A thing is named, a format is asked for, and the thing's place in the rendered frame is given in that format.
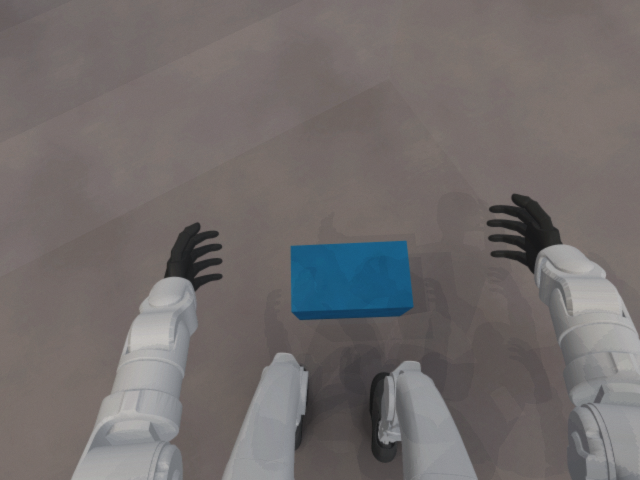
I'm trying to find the right robot upper arm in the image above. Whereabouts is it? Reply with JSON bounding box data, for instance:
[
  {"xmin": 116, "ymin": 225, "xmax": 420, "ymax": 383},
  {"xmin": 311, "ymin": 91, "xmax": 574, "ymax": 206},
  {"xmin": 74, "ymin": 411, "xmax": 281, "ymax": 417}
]
[{"xmin": 567, "ymin": 403, "xmax": 640, "ymax": 480}]

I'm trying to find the robot right forearm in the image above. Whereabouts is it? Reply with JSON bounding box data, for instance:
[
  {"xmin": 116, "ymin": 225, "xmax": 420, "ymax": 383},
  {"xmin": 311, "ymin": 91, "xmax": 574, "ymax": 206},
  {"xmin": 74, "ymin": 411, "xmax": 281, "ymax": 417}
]
[{"xmin": 534, "ymin": 244, "xmax": 640, "ymax": 407}]

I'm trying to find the robot left hand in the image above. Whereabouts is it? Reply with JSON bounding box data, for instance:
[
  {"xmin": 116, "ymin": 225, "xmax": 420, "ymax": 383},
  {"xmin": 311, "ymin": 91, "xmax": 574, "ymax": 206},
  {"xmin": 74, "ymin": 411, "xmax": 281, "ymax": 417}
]
[{"xmin": 164, "ymin": 222, "xmax": 223, "ymax": 291}]

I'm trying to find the robot left forearm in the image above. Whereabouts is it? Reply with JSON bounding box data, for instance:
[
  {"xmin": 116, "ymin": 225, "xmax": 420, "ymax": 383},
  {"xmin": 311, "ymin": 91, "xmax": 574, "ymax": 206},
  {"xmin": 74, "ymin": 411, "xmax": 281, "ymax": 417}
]
[{"xmin": 71, "ymin": 277, "xmax": 198, "ymax": 480}]

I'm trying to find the robot right hand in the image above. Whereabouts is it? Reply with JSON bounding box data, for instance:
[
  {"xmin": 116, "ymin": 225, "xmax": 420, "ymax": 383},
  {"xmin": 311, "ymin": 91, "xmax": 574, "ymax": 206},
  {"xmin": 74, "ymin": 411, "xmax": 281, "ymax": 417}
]
[{"xmin": 487, "ymin": 194, "xmax": 562, "ymax": 274}]

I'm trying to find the right robot shin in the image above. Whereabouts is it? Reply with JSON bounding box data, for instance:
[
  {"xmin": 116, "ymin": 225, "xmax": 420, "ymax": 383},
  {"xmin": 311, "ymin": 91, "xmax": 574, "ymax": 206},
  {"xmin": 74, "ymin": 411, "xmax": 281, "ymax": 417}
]
[{"xmin": 378, "ymin": 361, "xmax": 435, "ymax": 443}]

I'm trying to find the left robot upper arm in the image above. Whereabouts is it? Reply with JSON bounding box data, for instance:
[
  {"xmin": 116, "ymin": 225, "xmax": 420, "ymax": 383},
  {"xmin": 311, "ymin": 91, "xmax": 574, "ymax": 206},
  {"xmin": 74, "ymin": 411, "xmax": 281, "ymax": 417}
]
[{"xmin": 74, "ymin": 441, "xmax": 183, "ymax": 480}]

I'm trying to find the robot right foot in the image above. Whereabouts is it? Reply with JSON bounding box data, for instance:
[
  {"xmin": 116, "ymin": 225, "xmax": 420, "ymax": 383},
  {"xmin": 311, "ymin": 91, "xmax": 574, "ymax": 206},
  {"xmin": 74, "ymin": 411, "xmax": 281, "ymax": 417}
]
[{"xmin": 370, "ymin": 372, "xmax": 397, "ymax": 463}]

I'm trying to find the carton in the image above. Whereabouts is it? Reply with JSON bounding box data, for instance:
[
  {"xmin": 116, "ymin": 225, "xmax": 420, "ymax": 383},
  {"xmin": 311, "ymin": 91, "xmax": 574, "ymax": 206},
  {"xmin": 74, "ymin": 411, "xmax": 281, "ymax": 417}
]
[{"xmin": 291, "ymin": 241, "xmax": 414, "ymax": 320}]

